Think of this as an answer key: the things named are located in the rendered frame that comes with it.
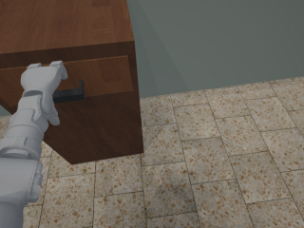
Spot handle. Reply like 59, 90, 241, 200
52, 80, 85, 104

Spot drawer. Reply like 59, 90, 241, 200
0, 55, 132, 105

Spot robot left forearm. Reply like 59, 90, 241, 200
0, 87, 53, 162

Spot left robot upper arm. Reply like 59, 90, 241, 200
0, 157, 43, 228

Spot cabinet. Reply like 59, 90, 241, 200
0, 0, 144, 165

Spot left robot hand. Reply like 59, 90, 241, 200
20, 60, 67, 125

